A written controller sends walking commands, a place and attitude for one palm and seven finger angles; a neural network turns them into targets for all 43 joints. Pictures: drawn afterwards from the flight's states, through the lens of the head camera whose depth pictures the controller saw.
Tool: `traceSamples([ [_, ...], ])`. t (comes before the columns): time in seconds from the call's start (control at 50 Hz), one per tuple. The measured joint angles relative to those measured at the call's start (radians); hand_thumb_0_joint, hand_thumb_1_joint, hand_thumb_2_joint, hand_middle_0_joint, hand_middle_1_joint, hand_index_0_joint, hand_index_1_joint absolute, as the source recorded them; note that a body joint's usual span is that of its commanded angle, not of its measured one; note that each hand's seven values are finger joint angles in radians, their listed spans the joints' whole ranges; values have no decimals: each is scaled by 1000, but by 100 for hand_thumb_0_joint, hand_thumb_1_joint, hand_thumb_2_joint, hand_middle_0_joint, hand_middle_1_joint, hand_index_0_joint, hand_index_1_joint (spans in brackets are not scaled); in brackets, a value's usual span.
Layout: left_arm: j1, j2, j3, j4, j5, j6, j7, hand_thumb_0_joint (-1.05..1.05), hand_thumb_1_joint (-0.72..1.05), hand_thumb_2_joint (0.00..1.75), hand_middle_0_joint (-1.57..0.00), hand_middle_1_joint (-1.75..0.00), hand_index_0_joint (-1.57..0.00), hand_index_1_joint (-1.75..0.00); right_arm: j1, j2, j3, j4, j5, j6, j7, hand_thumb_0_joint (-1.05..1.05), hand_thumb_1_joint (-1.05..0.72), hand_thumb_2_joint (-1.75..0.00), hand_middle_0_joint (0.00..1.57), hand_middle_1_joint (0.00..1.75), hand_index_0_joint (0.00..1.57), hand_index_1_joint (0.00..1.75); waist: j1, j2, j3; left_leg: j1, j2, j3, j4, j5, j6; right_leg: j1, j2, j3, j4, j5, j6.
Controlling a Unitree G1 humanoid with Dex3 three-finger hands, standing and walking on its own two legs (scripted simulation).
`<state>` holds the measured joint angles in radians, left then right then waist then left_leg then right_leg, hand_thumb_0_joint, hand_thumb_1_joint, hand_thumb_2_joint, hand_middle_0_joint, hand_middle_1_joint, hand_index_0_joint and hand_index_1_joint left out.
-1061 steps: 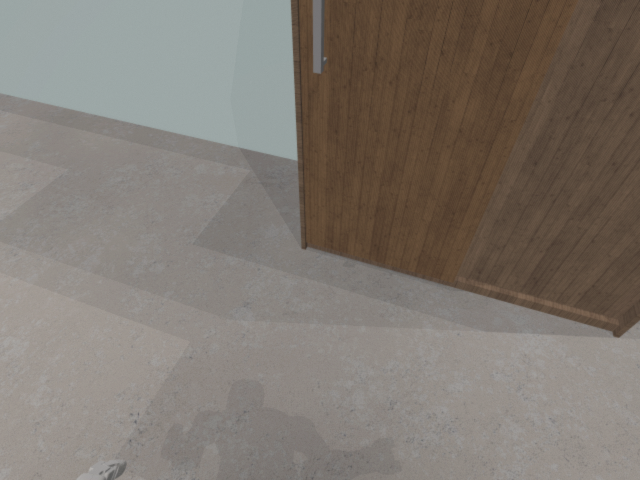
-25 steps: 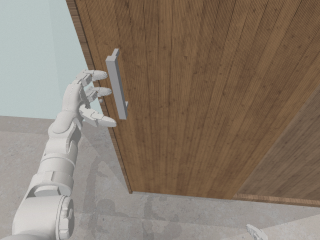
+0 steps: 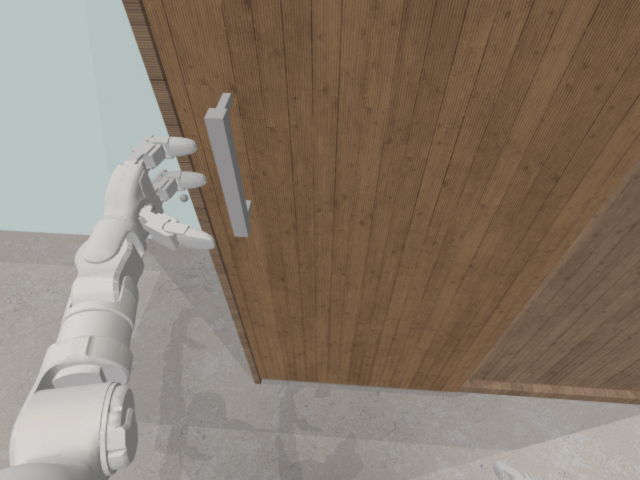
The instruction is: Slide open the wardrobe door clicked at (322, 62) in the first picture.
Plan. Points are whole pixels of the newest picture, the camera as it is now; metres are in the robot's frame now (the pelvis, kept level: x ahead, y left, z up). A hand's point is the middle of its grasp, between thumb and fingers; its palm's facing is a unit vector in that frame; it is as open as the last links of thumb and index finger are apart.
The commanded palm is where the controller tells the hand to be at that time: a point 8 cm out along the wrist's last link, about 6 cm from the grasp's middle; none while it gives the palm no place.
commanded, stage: move the hooked fingers beside the handle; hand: left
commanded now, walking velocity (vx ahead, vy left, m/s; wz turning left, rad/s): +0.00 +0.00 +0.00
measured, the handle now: (234, 171) +0.48 +0.12 +0.13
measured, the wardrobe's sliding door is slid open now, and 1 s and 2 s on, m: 0.00 0.00 0.00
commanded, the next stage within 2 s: feel for the door with the fingertips in 0.82 s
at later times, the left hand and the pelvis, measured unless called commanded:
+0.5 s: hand (179, 200) +0.42 +0.18 +0.14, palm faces -0.03 -1.00 -0.01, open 14.0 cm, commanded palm +0.39 +0.23 +0.14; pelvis +0.00 +0.00 +0.00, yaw +1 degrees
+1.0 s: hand (184, 196) +0.43 +0.18 +0.14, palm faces -0.05 -1.00 -0.02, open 14.0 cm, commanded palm +0.40 +0.22 +0.14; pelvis +0.00 +0.00 +0.00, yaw +1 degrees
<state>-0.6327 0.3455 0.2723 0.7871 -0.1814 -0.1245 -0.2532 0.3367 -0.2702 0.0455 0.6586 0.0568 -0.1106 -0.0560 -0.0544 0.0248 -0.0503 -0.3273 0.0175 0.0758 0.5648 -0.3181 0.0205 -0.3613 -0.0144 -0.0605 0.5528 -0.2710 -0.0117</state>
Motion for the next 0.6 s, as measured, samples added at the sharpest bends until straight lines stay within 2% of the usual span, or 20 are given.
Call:
traceSamples([
  [0.28, 33, -1, -23, -50, -14, 24, -15, -1, -50, 30, -30, -120, -30, -120, -14, -6, -5, -3, 6, -2, -6, 1, -90, -90, 20, 30, 20, 30, 11, 4, 4, 11, 0, -13, -2, -1, -2, 20, 1, -12, -10, -2, -2],
  [0.6, 20, 18, -3, -23, -13, 24, -28, -1, -50, 30, -30, -120, -30, -120, -32, -1, 6, -24, 5, 5, -8, 1, -90, -90, 20, 30, 20, 30, 9, 5, 1, 6, 2, -14, 3, -4, -5, 13, 2, -13, -2, -7, -5],
])
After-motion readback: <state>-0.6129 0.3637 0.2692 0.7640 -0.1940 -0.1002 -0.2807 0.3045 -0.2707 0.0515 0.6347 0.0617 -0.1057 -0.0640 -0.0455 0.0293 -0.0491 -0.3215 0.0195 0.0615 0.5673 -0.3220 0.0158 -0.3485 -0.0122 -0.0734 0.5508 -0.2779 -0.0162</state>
